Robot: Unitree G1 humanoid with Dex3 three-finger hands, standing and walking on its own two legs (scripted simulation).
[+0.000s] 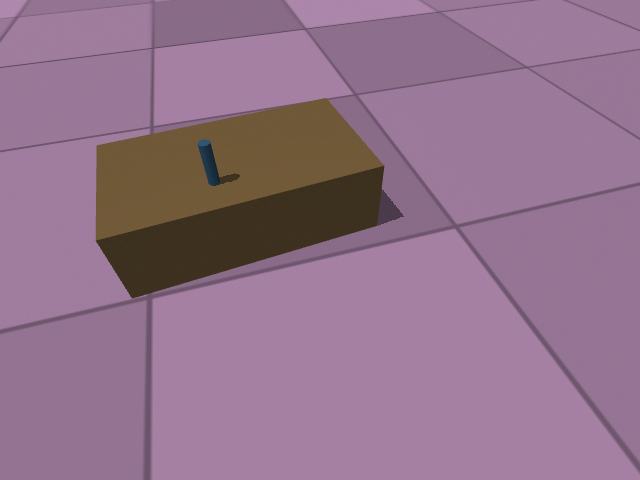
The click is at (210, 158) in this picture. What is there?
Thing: slim round
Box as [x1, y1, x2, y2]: [198, 139, 219, 185]
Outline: 200,140 198,142 198,146 208,182 211,185 215,185 219,183 219,178 210,143 206,139
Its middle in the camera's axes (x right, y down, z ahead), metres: -0.39 -0.28 +1.44
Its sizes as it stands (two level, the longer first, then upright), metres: 0.044 0.044 0.174
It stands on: a support 0.33 m high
